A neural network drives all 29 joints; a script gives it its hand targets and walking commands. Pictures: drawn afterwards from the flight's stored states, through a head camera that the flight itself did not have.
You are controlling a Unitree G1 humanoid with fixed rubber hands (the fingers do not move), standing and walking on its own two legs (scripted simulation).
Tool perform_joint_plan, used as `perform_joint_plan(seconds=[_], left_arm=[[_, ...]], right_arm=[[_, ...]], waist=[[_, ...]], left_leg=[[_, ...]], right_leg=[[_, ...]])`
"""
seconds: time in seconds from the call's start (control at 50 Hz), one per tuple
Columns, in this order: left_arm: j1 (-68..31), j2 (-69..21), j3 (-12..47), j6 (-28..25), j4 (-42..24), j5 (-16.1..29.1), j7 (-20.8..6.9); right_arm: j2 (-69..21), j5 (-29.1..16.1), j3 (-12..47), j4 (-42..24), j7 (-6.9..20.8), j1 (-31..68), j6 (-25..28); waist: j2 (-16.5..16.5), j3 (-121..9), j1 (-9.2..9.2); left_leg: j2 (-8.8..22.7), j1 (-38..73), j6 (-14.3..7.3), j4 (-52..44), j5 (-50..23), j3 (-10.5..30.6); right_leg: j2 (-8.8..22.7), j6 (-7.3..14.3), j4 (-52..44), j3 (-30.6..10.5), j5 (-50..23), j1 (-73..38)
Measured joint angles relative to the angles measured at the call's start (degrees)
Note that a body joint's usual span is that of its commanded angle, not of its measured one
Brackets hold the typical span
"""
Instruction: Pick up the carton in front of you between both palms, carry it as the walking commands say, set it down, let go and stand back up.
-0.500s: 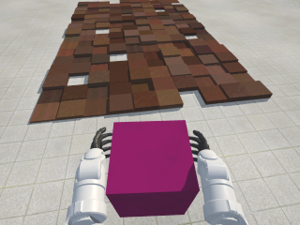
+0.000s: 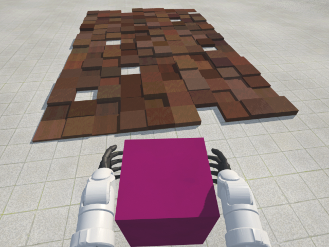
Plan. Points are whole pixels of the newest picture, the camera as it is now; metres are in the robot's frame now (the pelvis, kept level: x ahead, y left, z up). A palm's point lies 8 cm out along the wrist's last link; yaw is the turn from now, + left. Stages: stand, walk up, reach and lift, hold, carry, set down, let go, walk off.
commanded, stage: reach and lift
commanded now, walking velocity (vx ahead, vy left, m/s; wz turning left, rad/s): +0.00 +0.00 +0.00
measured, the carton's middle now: (165, 194) +0.28 +0.00 -0.05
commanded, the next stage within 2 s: hold in 0.10 s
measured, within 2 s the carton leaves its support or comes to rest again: neither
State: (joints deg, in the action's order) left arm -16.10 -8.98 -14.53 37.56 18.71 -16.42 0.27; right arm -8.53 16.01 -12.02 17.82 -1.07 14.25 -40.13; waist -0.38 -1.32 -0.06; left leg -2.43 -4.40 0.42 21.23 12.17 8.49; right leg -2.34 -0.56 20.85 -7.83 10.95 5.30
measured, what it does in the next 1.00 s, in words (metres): stands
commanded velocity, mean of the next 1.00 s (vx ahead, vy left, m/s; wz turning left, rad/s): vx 0.02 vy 0.00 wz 0.00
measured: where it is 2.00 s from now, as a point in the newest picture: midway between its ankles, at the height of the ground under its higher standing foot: (156, 232)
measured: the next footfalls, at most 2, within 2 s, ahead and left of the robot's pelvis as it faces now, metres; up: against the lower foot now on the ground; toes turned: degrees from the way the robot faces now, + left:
right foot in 1.42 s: +0.17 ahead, -0.08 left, +0.00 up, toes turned -7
left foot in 1.76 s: +0.46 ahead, +0.16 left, +0.00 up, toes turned +13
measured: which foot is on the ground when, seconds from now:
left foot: down 0.00-1.00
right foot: down 0.00-1.00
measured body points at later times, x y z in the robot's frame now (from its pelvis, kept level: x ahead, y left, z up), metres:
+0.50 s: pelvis -0.01 +0.00 +0.00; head -0.07 +0.00 +0.45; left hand +0.29 +0.15 +0.05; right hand +0.29 -0.15 +0.04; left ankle +0.00 +0.13 -0.75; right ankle +0.01 -0.13 -0.75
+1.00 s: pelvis -0.01 +0.00 +0.00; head -0.06 +0.00 +0.45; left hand +0.30 +0.15 +0.05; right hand +0.29 -0.15 +0.04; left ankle +0.00 +0.13 -0.75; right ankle +0.01 -0.13 -0.75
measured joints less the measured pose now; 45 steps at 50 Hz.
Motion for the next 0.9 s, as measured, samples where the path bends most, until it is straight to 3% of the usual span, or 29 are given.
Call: perform_joint_plan(seconds=[0.24,0.36,0.9], left_arm=[[0.86,0.22,1.49,3.12,-4.22,1.11,0.25],[-0.92,-0.24,-0.07,4.64,-2.66,-0.46,-0.31],[-2.26,-0.61,-1.37,4.14,-2.18,-1.41,-0.72]], right_arm=[[0.2,-0.98,1.44,-4.17,-0.25,-0.91,-3.05],[-0.23,0.4,0.03,-2.47,0.42,1.03,-4.66],[-0.59,1.01,-0.94,-1.8,0.55,2.46,-4.23]], waist=[[0.02,-0.12,-0.2],[0.05,0.22,-0.22],[0.0,1.13,-0.14]], left_leg=[[0.11,1.94,-0.05,-1.19,-0.56,-0.3],[0.13,2.67,0.0,-1.04,-0.72,-0.31],[0.3,2.16,0.05,-0.48,-0.69,-0.62]], right_leg=[[0.09,-0.04,-1.14,-0.13,-0.58,-1.87],[0.08,0.0,-0.96,0.03,-0.71,-2.62],[0.06,0.08,-0.64,0.5,-0.77,-2.26]])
